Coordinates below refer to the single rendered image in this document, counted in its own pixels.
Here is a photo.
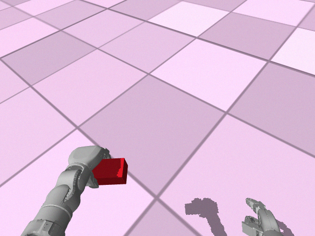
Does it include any right robot hand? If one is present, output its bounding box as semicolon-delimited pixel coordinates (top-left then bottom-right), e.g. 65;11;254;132
242;198;281;236

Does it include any left robot arm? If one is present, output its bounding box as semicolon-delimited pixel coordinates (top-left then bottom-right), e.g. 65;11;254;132
20;162;91;236

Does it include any left robot hand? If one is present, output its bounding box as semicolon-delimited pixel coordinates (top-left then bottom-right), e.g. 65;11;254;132
68;146;111;188

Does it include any carton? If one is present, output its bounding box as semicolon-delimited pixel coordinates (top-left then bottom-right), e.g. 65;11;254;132
92;158;128;185

